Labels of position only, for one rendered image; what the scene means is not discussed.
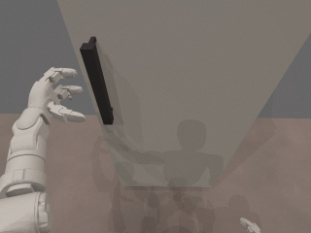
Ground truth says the fridge door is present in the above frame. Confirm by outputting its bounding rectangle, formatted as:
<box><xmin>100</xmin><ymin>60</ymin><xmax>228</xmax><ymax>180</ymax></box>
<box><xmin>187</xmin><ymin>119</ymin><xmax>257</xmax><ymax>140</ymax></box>
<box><xmin>57</xmin><ymin>0</ymin><xmax>311</xmax><ymax>188</ymax></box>

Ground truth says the left robot upper arm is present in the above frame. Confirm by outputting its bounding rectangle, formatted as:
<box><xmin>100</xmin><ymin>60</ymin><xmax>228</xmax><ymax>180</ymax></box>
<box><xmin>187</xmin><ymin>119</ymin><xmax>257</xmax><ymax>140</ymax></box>
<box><xmin>0</xmin><ymin>191</ymin><xmax>53</xmax><ymax>233</ymax></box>

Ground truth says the robot left forearm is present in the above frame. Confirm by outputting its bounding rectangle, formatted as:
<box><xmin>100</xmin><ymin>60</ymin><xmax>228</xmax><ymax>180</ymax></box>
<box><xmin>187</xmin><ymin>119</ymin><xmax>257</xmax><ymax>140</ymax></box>
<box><xmin>0</xmin><ymin>107</ymin><xmax>52</xmax><ymax>199</ymax></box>

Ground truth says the robot right hand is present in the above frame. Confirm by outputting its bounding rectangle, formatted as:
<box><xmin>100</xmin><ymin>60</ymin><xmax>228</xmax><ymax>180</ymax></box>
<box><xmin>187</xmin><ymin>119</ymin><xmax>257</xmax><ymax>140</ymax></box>
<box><xmin>240</xmin><ymin>217</ymin><xmax>261</xmax><ymax>233</ymax></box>

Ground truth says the handle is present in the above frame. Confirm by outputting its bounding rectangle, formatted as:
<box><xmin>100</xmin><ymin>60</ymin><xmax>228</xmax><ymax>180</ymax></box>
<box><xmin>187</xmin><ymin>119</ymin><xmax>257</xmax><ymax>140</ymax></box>
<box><xmin>80</xmin><ymin>36</ymin><xmax>114</xmax><ymax>125</ymax></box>

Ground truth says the robot left hand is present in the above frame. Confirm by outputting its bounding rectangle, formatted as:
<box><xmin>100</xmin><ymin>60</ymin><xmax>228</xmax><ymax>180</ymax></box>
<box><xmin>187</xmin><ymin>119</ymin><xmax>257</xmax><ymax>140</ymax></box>
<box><xmin>27</xmin><ymin>67</ymin><xmax>86</xmax><ymax>123</ymax></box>

